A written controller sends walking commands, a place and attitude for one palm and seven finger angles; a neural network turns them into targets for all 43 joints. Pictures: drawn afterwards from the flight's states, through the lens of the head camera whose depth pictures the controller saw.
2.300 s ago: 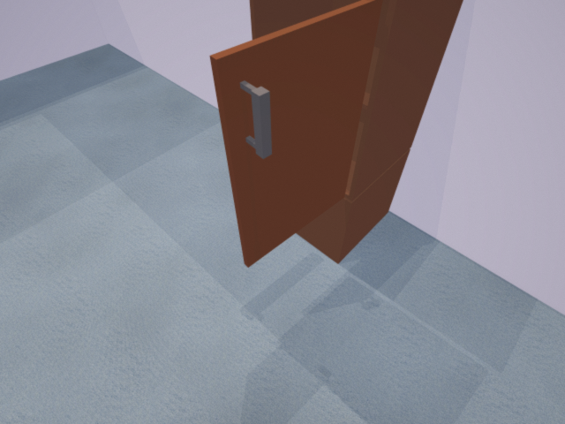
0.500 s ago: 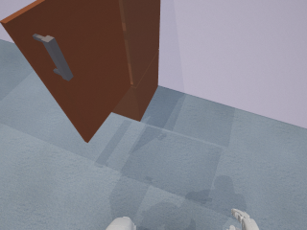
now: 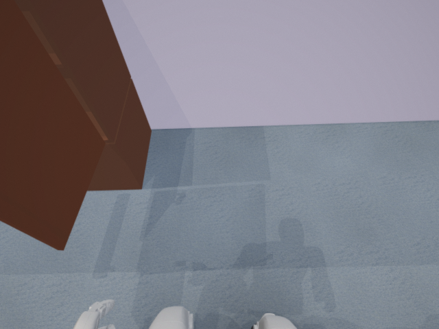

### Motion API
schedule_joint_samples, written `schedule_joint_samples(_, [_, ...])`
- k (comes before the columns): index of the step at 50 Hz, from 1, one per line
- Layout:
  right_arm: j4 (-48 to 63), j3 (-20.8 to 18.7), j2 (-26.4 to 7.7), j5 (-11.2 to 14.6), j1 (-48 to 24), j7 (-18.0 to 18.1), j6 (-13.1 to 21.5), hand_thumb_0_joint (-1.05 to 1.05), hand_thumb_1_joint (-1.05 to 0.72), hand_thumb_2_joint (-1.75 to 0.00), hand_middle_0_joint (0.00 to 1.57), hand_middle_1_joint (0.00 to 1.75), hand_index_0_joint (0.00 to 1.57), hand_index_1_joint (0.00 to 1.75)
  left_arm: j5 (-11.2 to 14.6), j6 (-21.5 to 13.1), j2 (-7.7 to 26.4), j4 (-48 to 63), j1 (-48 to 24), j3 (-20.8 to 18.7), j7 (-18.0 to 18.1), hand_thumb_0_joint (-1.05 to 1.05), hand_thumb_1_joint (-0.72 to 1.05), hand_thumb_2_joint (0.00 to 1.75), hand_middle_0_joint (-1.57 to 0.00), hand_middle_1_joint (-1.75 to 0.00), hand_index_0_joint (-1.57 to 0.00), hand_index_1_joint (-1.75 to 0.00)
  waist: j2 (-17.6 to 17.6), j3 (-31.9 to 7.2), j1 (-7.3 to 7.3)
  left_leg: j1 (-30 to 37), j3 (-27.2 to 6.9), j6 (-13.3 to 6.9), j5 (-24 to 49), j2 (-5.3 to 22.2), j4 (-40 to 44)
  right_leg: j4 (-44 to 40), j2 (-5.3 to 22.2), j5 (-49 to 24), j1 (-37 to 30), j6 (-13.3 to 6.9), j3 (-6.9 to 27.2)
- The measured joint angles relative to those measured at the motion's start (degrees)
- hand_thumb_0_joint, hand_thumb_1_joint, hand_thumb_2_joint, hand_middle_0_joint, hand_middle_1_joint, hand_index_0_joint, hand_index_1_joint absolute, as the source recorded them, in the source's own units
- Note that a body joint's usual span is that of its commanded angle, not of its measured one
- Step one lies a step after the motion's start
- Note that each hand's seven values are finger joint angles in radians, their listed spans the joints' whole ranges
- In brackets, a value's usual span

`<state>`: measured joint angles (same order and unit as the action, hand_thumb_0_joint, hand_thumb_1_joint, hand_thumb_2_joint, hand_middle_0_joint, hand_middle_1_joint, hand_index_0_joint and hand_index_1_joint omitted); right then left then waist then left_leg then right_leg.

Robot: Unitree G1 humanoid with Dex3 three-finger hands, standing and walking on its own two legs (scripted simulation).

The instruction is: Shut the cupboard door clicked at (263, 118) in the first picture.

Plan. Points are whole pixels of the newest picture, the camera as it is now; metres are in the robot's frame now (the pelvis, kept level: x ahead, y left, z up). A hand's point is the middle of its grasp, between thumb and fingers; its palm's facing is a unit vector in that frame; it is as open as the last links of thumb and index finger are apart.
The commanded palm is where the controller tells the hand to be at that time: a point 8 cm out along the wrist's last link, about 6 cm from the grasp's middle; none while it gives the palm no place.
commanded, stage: walk to a spot facing it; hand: left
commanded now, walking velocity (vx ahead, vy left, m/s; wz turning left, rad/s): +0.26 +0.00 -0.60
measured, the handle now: out of the picture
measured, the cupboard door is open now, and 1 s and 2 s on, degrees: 85 85 85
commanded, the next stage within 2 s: turn to face it in 1.40 s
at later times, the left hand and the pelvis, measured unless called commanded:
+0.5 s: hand (175, 252) +0.28 +0.12 -0.14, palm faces -0.37 -0.92 -0.16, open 7.3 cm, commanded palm none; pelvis +0.09 -0.01 +0.02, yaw -19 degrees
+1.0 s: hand (213, 217) +0.37 +0.04 -0.15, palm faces -0.41 -0.89 -0.21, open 7.2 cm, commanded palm none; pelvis +0.28 -0.13 +0.02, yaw -29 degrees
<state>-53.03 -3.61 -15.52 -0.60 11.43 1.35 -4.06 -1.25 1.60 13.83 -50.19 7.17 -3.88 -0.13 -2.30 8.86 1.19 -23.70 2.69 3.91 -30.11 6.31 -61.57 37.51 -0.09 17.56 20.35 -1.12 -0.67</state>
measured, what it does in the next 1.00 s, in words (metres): walks ahead, turning right: left foot, then right foot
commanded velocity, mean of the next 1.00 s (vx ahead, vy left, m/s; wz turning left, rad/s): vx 0.33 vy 0.00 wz -0.43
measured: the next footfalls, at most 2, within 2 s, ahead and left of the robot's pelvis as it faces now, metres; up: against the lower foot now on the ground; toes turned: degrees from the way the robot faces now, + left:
left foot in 0.22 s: +0.07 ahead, +0.14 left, +0.00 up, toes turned -4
right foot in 0.60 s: +0.19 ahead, -0.18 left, +0.00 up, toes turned -30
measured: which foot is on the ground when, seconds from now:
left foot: up 0.00-0.20, down 0.22-0.60, up 0.62-1.00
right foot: down 0.00-0.22, up 0.24-0.58, down 0.60-1.00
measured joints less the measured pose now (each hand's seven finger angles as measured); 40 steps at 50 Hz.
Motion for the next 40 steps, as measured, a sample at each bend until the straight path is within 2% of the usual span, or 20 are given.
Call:
schedule_joint_samples(2, [0.2, -0.1, 0.0, 0.0, -0.6, -0.2, 0.0, 0.01, -0.91, -0.9, 0.2, 0.29, 0.19, 0.3, -0.1, 0.5, -0.4, -0.3, 0.2, 0.2, 0.4, 0.0, 0.91, 0.9, -0.2, -0.3, -0.2, -0.3, 0.8, -0.1, 0.17, -1.8, -0.2, 0.1, 2.0, -1.0, -1.0, -2.0, -0.3, -1.4, -0.5, 0.1, 1.6])
schedule_joint_samples(5, [0.9, -0.1, 0.5, -0.3, -0.5, -0.6, 0.5, 0.01, -0.91, -0.9, 0.19, 0.29, 0.19, 0.3, -0.3, 0.8, -1.0, -1.1, 1.0, 0.5, 0.3, 0.0, 0.91, 0.9, -0.2, -0.3, -0.2, -0.3, 1.9, -1.2, 0.26, -1.4, 0.2, 0.2, 3.9, -2.1, 4.7, -4.7, -0.8, -2.9, -1.4, 0.1, 3.6])
schedule_joint_samples(9, [1.6, 0.3, 1.6, -0.3, 0.3, -1.1, 1.9, 0.01, -0.91, -0.9, 0.19, 0.29, 0.19, 0.3, -0.4, 0.8, -1.5, -1.8, 2.4, 0.5, -0.5, 0.0, 0.91, 0.9, -0.2, -0.3, -0.21, -0.3, 3.5, -3.1, -0.29, 3.2, 1.0, -0.6, 4.6, -3.8, 17.6, -5.9, -1.5, -3.0, -1.9, 0.0, 6.3])
schedule_joint_samples(11, [2.3, 0.8, 1.6, -0.5, 1.7, -1.0, 3.5, 0.01, -0.91, -0.9, 0.19, 0.29, 0.19, 0.3, -0.1, 1.1, -1.9, -2.0, 3.7, 0.3, -0.9, 0.0, 0.91, 0.9, -0.2, -0.3, -0.21, -0.3, 2.8, -4.8, -0.29, 7.6, 0.8, -1.9, 4.9, -3.5, 28.3, -3.0, -2.8, 0.8, -0.4, 0.0, 6.9])
schedule_joint_samples(13, [2.0, 1.2, 2.3, -1.2, 2.8, -0.3, 5.0, 0.0, -0.91, -0.9, 0.2, 0.29, 0.19, 0.3, 0.0, 1.7, -1.8, -2.6, 3.7, -0.3, -1.5, 0.0, 0.91, 0.9, -0.2, -0.3, -0.21, -0.3, 2.8, -5.1, 0.24, 7.8, 1.5, -3.4, 10.3, -2.7, 28.3, 6.7, -2.7, 8.4, 3.0, 0.2, 4.9])
schedule_joint_samples(14, [1.8, 1.5, 2.9, -1.4, 3.6, -0.2, 5.4, 0.0, -0.91, -0.9, 0.2, 0.29, 0.19, 0.3, -0.3, 1.8, -1.5, -3.0, 3.6, -0.7, -1.9, 0.0, 0.91, 0.9, -0.2, -0.3, -0.2, -0.3, 3.3, -5.2, 0.35, 8.7, 2.3, -3.7, 10.7, -2.4, 28.6, 12.4, -2.2, 8.8, 5.0, 0.3, 3.8])
schedule_joint_samples(16, [1.1, 2.1, 4.0, -1.6, 5.8, -0.2, 6.0, 0.0, -0.91, -0.9, 0.2, 0.29, 0.2, 0.3, -0.8, 1.7, -1.1, -3.3, 2.9, -1.2, -2.6, 0.01, 0.91, 0.9, -0.2, -0.3, -0.2, -0.3, 3.9, -5.3, 0.34, 11.3, 3.7, -3.6, 11.1, -1.9, 31.5, 21.4, -0.5, 5.6, 8.6, 0.7, 1.6])
schedule_joint_samples(18, [0.0, 2.5, 4.8, -1.6, 7.8, 0.0, 6.5, 0.0, -0.91, -0.9, 0.2, 0.29, 0.2, 0.3, -0.9, 1.3, -1.0, -2.9, 2.0, -1.4, -3.1, 0.01, 0.91, 0.9, -0.2, -0.3, -0.2, -0.3, 3.8, -5.2, 0.16, 14.1, 5.1, -3.1, 11.7, -1.1, 35.0, 25.5, 1.1, 2.3, 11.4, 1.3, -0.2])
schedule_joint_samples(21, [-1.6, 2.8, 5.7, -1.6, 10.6, 0.2, 7.1, 0.0, -0.91, -0.9, 0.2, 0.29, 0.2, 0.3, -0.7, 0.9, -1.1, -2.4, 0.4, -1.1, -3.3, 0.01, 0.91, 0.9, -0.2, -0.3, -0.2, -0.3, 3.4, -4.7, 0.29, 17.8, 7.7, -2.2, 11.9, 0.1, 38.5, 23.8, 2.8, -0.6, 13.7, 1.5, -1.9])
schedule_joint_samples(25, [-3.5, 2.8, 6.1, -1.8, 13.8, 0.0, 6.9, 0.0, -0.91, -0.9, 0.2, 0.29, 0.2, 0.3, -0.6, 1.0, -1.4, -2.1, -2.5, -0.7, -3.5, 0.01, 0.91, 0.9, -0.2, -0.3, -0.2, -0.3, 2.8, -3.7, 1.71, 21.9, 11.4, -0.7, 9.7, 1.4, 39.7, 13.2, 3.8, -2.1, 13.1, 0.8, -4.2])
schedule_joint_samples(28, [-5.0, 2.6, 6.0, -1.8, 15.8, -0.2, 6.4, 0.0, -0.91, -0.9, 0.2, 0.29, 0.2, 0.3, -0.5, 0.6, -1.5, -1.7, -4.7, -0.3, -3.6, 0.01, 0.91, 0.9, -0.2, -0.3, -0.2, -0.3, 2.1, -2.8, 2.99, 24.2, 13.7, 1.1, 6.6, 2.8, 38.0, 5.8, 2.8, -0.7, 10.1, -0.8, -5.9])
schedule_joint_samples(30, [-6.0, 2.7, 6.0, -1.3, 17.5, -0.5, 5.9, 0.0, -0.91, -0.9, 0.2, 0.29, 0.2, 0.3, -0.5, -0.8, -1.3, -1.0, -5.6, -0.1, -3.6, 0.01, 0.91, 0.9, -0.2, -0.3, -0.2, -0.3, 1.8, -2.5, 3.3, 23.4, 13.9, 1.8, 3.3, 4.5, 31.3, 0.0, 1.5, -0.9, 5.4, -2.8, -7.0])
schedule_joint_samples(31, [-6.6, 2.7, 6.2, -0.8, 17.9, -0.8, 5.3, 0.0, -0.9, -0.9, 0.2, 0.3, 0.2, 0.3, -0.4, -2.0, -1.1, -0.4, -5.7, -0.1, -3.3, 0.0, 0.91, 0.9, -0.2, -0.3, -0.2, -0.3, 2.6, -2.5, 2.81, 20.5, 12.7, 1.2, 2.3, 4.9, 22.6, -0.5, 1.7, -5.2, 4.9, -3.4, -6.8])
schedule_joint_samples(33, [-7.6, 2.4, 5.9, -0.1, 15.3, -1.1, 3.7, 0.01, -0.91, -0.9, 0.2, 0.3, 0.2, 0.3, 0.4, -3.5, -1.4, -0.2, -5.6, 0.0, -2.1, 0.0, 0.91, 0.9, -0.2, -0.3, -0.2, -0.3, 2.1, -1.0, 2.74, 11.8, 5.6, -0.1, 1.0, 4.1, 2.3, 3.1, 1.0, -3.0, 4.5, -3.8, -6.7])
schedule_joint_samples(35, [-7.4, 1.7, 5.3, -0.3, 11.6, -1.1, 3.0, 0.01, -0.91, -0.9, 0.2, 0.29, 0.2, 0.3, 0.6, -3.5, -2.0, -0.7, -4.3, 0.4, -1.2, 0.0, 0.91, 0.9, -0.2, -0.3, -0.2, -0.3, 1.6, -0.4, 2.92, 3.9, 1.8, -0.7, 5.0, 3.2, -8.0, 1.3, -0.1, -0.9, 2.1, -3.6, -6.4])
schedule_joint_samples(37, [-6.0, 1.2, 5.0, -0.7, 7.8, -1.2, 3.1, 0.01, -0.91, -0.9, 0.2, 0.29, 0.2, 0.3, 0.3, -3.2, -2.6, -2.1, -2.3, 0.6, -0.6, 0.0, 0.91, 0.9, -0.2, -0.3, -0.2, -0.3, 1.5, -0.6, 2.91, -1.7, 0.8, -0.7, 8.7, 3.0, -7.9, -3.1, -1.1, -1.9, -0.6, -3.3, -5.6])
schedule_joint_samples(40, [-3.3, 0.8, 4.9, -1.0, 3.4, -1.4, 3.8, 0.01, -0.91, -0.9, 0.2, 0.29, 0.19, 0.3, 0.3, -3.3, -3.4, -4.4, 0.9, 0.1, 0.0, -0.01, 0.93, 0.9, -0.2, -0.3, -0.2, -0.3, 1.7, -1.9, 2.55, -6.8, 0.3, -0.4, 12.5, 2.8, -1.1, -9.3, -2.2, -3.3, -4.5, -3.7, -4.3])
